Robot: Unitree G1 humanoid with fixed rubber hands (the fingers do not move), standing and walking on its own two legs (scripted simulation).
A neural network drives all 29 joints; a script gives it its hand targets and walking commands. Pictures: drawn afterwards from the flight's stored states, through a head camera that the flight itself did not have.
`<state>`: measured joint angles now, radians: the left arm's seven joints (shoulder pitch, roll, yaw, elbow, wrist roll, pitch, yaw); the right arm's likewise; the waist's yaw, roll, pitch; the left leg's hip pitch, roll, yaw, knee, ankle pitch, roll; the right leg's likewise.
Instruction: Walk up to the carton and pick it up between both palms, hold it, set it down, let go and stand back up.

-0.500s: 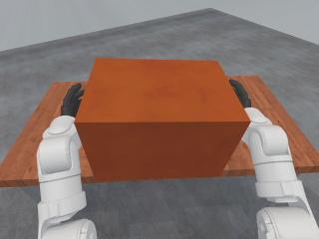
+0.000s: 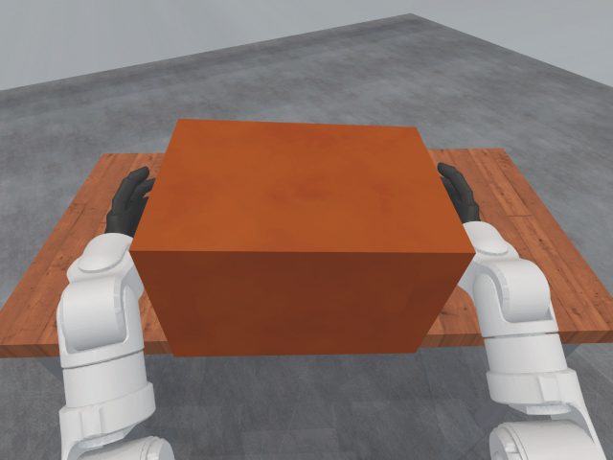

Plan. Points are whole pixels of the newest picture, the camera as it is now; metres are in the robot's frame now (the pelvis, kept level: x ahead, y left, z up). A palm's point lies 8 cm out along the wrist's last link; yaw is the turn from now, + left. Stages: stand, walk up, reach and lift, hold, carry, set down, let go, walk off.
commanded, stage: hold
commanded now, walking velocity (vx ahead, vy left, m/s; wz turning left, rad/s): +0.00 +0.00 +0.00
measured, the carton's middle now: (299, 238) +0.35 +0.01 +0.15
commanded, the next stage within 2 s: none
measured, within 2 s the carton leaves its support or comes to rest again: neither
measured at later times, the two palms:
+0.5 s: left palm (136, 239) +0.33 +0.19 +0.18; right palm (471, 231) +0.33 -0.20 +0.17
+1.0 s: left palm (136, 236) +0.34 +0.19 +0.18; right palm (465, 225) +0.34 -0.19 +0.17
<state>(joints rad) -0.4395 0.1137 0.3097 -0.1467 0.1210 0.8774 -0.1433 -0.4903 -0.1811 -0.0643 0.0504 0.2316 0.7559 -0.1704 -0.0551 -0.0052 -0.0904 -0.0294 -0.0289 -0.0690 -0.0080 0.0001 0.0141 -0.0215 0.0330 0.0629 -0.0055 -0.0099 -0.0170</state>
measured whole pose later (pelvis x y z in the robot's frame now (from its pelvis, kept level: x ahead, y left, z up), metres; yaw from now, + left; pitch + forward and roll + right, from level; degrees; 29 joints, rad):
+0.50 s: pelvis +0.00 +0.01 +0.00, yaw +0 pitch +0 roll +0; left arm -0.39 0.07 0.27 -0.27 0.13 0.96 -0.09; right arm -0.46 -0.22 -0.06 0.02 0.27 0.76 -0.14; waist -0.08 -0.01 -0.06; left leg 0.01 -0.04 -0.05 0.01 -0.02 0.02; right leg 0.02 0.02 0.06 -0.01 -0.02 -0.01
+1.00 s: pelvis +0.00 +0.00 +0.00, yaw +0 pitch +2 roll +0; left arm -0.45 0.09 0.32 -0.14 0.12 0.86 -0.13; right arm -0.51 -0.18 -0.08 0.06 0.21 0.73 -0.15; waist -0.06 0.00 -0.08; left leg -0.03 -0.02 -0.05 -0.04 0.02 0.01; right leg -0.02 0.04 0.05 -0.02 0.00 -0.02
